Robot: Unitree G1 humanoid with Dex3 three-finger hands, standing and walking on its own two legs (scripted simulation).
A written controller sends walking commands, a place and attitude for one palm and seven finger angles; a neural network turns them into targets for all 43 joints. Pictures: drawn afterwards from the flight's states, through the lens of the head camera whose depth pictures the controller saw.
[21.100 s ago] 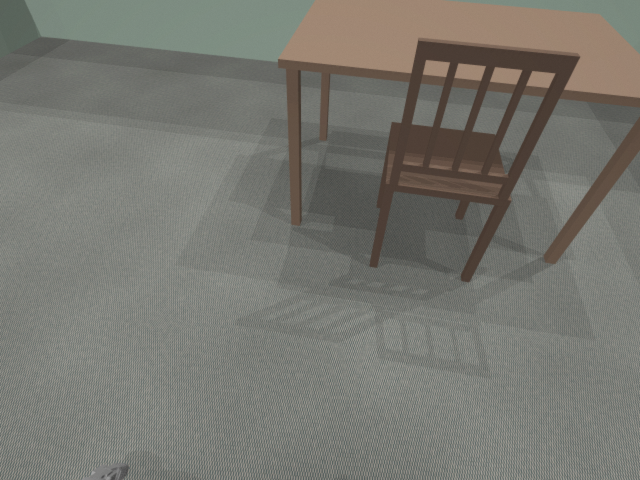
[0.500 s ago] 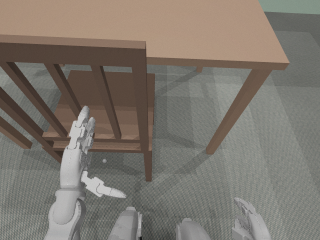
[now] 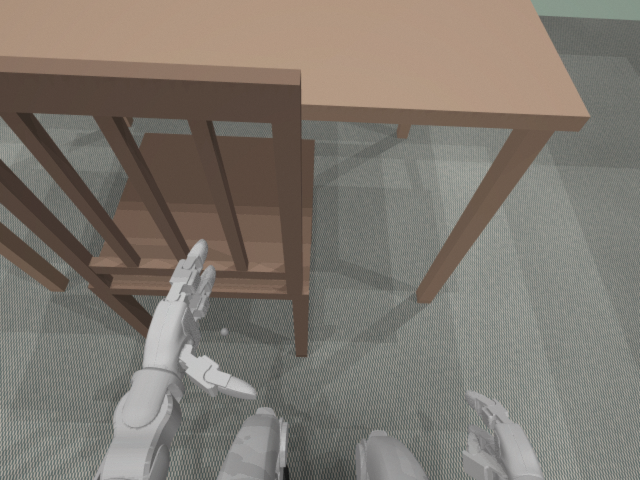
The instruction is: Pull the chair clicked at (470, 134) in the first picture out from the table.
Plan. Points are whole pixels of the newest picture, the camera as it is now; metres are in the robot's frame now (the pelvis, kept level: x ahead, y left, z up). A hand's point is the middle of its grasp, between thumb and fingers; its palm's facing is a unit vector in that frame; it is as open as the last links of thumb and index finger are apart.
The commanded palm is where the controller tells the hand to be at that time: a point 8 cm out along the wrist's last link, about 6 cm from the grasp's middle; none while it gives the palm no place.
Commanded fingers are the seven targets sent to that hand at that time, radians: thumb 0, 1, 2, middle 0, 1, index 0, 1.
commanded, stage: aim the fingers beside a spindle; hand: left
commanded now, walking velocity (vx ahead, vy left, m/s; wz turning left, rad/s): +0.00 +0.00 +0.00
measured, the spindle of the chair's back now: (157, 207) +0.45 +0.24 +0.03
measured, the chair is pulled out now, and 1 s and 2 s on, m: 0.00 0.00 0.00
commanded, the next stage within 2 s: push the fingers through the gap in 0.36 s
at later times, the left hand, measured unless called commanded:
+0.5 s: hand (220, 316) +0.29 +0.12 +0.06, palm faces -0.01 -1.00 -0.02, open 16.9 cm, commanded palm +0.29 +0.18 +0.04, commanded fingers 0.00 -0.50 0.30 -0.06 -0.08 -0.06 -0.08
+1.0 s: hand (232, 287) +0.34 +0.13 +0.02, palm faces -0.05 -1.00 -0.02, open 17.0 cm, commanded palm +0.33 +0.17 +0.03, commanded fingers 0.00 -0.50 0.30 -0.06 -0.08 -0.06 -0.08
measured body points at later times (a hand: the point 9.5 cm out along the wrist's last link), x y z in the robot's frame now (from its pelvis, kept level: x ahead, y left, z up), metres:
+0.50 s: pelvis +0.00 +0.00 +0.01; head +0.09 +0.02 +0.45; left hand +0.28 +0.18 +0.07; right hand +0.17 -0.23 -0.09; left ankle +0.05 +0.10 -0.62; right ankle -0.01 -0.11 -0.62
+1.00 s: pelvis +0.00 +0.00 +0.00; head +0.11 +0.01 +0.44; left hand +0.34 +0.18 +0.02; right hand +0.15 -0.25 -0.10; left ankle +0.05 +0.10 -0.62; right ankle -0.01 -0.11 -0.62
